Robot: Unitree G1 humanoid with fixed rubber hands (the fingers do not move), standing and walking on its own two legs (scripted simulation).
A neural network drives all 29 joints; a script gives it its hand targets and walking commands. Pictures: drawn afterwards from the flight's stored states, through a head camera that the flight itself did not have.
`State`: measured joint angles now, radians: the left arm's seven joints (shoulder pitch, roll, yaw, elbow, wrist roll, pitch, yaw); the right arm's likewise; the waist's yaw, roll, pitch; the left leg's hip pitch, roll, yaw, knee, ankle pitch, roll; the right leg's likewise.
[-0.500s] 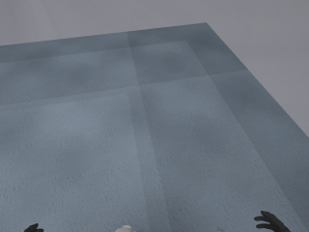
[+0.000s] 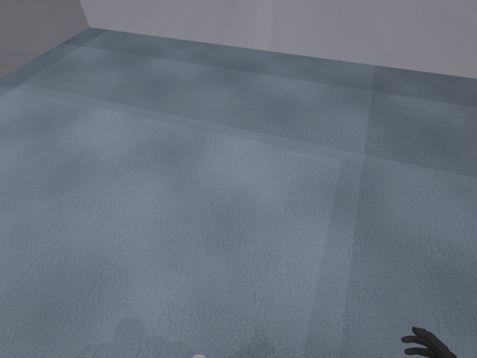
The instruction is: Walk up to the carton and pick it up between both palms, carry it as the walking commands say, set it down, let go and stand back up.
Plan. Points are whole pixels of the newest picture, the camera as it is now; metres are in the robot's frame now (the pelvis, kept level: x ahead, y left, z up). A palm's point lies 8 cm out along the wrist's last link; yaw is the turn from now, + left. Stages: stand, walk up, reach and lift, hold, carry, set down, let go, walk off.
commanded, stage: walk up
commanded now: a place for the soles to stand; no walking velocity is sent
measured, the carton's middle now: out of the picture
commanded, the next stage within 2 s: none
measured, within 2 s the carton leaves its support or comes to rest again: neither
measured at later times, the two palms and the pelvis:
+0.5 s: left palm out of the picture -0.07 +0.42 -0.06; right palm (292, 241) +0.38 -0.10 -0.07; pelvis +0.08 +0.10 +0.00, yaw +30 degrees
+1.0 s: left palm out of the picture -0.09 +0.49 -0.07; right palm (178, 206) +0.50 +0.17 -0.10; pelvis +0.17 +0.26 -0.01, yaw +54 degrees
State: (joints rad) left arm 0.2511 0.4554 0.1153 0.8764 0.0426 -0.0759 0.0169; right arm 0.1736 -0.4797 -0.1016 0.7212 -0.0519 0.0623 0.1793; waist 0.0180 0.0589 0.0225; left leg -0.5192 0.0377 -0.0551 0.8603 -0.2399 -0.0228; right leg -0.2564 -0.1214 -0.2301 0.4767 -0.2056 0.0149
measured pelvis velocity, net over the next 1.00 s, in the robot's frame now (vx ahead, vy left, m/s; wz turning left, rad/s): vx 0.17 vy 0.26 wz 0.93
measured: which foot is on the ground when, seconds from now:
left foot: up 0.00-0.10, down 0.12-0.32, up 0.34-0.62, down 0.64-0.86, up 0.88-1.00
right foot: down 0.00-0.12, up 0.14-0.30, down 0.32-0.66, up 0.68-0.84, down 0.86-1.00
